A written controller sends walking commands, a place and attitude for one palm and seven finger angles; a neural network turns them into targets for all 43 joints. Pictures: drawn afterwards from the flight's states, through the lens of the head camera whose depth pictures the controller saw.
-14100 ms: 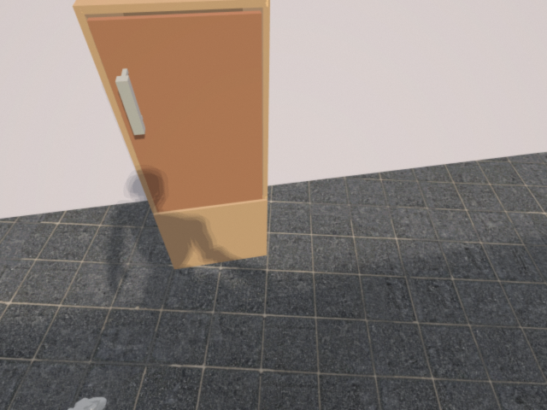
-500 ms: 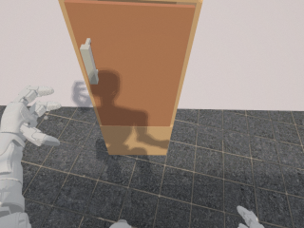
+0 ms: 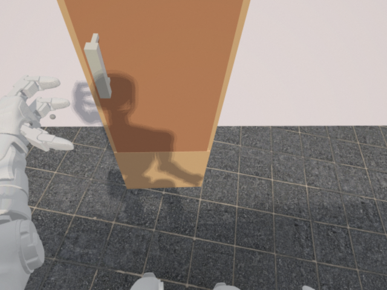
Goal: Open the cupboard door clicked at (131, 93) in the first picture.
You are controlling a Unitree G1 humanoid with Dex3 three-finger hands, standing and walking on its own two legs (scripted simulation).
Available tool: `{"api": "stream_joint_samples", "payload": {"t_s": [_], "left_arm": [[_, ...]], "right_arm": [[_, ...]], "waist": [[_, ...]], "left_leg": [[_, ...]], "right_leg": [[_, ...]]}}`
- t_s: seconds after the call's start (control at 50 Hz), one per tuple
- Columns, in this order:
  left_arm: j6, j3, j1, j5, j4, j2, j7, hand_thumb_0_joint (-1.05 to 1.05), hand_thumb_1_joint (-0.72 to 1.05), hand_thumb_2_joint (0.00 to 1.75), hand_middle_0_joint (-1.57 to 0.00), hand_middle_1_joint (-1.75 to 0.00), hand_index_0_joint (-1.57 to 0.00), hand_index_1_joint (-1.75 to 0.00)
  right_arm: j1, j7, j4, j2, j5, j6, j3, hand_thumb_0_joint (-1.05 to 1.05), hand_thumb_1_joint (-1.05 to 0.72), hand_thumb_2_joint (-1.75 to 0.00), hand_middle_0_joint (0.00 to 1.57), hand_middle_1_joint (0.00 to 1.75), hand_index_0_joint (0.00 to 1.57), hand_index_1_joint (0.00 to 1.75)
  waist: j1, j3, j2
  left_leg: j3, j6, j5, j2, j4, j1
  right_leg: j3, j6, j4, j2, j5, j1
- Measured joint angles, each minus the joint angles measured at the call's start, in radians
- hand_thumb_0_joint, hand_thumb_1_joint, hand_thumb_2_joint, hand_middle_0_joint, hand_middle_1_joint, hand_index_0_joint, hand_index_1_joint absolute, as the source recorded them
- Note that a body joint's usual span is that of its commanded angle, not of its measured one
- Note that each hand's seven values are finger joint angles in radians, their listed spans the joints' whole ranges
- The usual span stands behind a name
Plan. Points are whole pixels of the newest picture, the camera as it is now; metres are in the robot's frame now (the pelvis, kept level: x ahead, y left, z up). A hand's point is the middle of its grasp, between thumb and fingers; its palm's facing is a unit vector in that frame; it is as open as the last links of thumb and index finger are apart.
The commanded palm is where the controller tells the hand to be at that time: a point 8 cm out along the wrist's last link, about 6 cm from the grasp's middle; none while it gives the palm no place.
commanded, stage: move the hooked fingers beside the handle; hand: left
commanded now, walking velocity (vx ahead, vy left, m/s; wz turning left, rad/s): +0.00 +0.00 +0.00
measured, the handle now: (100, 67) +0.59 +0.22 +0.09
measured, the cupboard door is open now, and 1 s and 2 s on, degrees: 0 0 0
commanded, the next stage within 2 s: slide the fingers in behind the handle in 1.44 s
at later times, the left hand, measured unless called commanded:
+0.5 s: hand (63, 87) +0.51 +0.28 +0.10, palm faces +0.03 -1.00 +0.00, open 14.0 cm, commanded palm +0.50 +0.32 +0.09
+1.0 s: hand (64, 82) +0.54 +0.28 +0.09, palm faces +0.05 -1.00 +0.00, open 14.0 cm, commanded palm +0.53 +0.32 +0.09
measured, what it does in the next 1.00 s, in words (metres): stands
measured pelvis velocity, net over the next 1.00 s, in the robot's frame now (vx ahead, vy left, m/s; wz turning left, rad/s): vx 0.01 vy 0.01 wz -0.04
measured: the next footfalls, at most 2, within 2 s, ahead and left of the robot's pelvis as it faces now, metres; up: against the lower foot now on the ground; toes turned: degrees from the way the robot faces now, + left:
none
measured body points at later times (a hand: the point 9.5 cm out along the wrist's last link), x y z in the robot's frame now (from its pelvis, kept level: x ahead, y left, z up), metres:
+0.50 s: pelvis +0.00 +0.01 -0.01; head +0.13 +0.04 +0.42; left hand +0.50 +0.33 +0.10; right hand -0.02 -0.27 -0.10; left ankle +0.04 +0.10 -0.69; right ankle -0.01 -0.12 -0.69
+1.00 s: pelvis +0.01 +0.01 -0.02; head +0.15 +0.05 +0.41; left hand +0.53 +0.34 +0.09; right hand -0.03 -0.26 -0.10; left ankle +0.04 +0.10 -0.69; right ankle -0.01 -0.13 -0.69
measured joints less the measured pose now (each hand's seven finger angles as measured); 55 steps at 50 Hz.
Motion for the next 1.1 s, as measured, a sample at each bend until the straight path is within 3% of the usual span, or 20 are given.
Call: {"api": "stream_joint_samples", "payload": {"t_s": [0.16, 0.4, 0.72, 0.94, 1.1], "left_arm": [[-0.026, 0.009, -0.114, 0.027, 0.094, 0.059, -0.004, -0.02, -0.5, 0.3, -0.3, -1.2, -0.3, -1.2], [-0.016, 0.044, -0.241, 0.079, 0.193, 0.151, 0.008, -0.02, -0.5, 0.3, -0.3, -1.2, -0.3, -1.2], [0.017, 0.065, -0.387, 0.139, 0.275, 0.241, 0.033, -0.01, -0.5, 0.3, -0.3, -1.2, -0.3, -1.2], [0.016, 0.089, -0.345, 0.134, 0.246, 0.249, 0.02, -0.01, -0.5, 0.3, -0.3, -1.2, -0.3, -1.2], [0.025, 0.055, -0.365, 0.128, 0.248, 0.229, 0.022, -0.02, -0.5, 0.3, -0.3, -1.2, -0.3, -1.2]], "right_arm": [[0.018, 0.003, 0.011, -0.01, -0.009, 0.025, -0.003, 0.01, -0.91, -0.9, 0.21, 0.3, 0.21, 0.3], [0.062, 0.011, 0.016, -0.013, -0.021, 0.067, 0.004, 0.01, -0.91, -0.9, 0.21, 0.3, 0.21, 0.3], [0.087, 0.02, -0.003, -0.009, -0.041, 0.101, 0.025, 0.01, -0.91, -0.9, 0.21, 0.3, 0.21, 0.3], [0.098, 0.029, -0.012, -0.005, -0.041, 0.121, 0.025, 0.01, -0.91, -0.9, 0.21, 0.3, 0.21, 0.3], [0.081, 0.029, -0.004, -0.005, -0.04, 0.122, 0.024, 0.01, -0.91, -0.9, 0.21, 0.3, 0.21, 0.3]], "waist": [[-0.025, 0.004, -0.002], [-0.077, 0.004, -0.001], [-0.128, 0.006, 0.012], [-0.12, 0.004, 0.013], [-0.115, -0.001, 0.009]], "left_leg": [[-0.003, 0.003, -0.007, 0.005, 0.034, -0.068], [-0.002, 0.006, -0.021, 0.017, 0.069, -0.145], [-0.004, 0.01, -0.032, 0.028, 0.097, -0.218], [-0.003, 0.011, -0.044, 0.033, 0.106, -0.229], [-0.017, 0.01, -0.046, 0.029, 0.11, -0.23]], "right_leg": [[-0.002, 0.002, 0.027, 0.004, -0.004, -0.064], [0.001, 0.006, 0.044, 0.016, -0.005, -0.136], [0.001, 0.01, 0.054, 0.027, -0.005, -0.203], [0.004, 0.011, 0.055, 0.032, -0.01, -0.211], [-0.011, 0.01, 0.05, 0.03, -0.013, -0.203]]}}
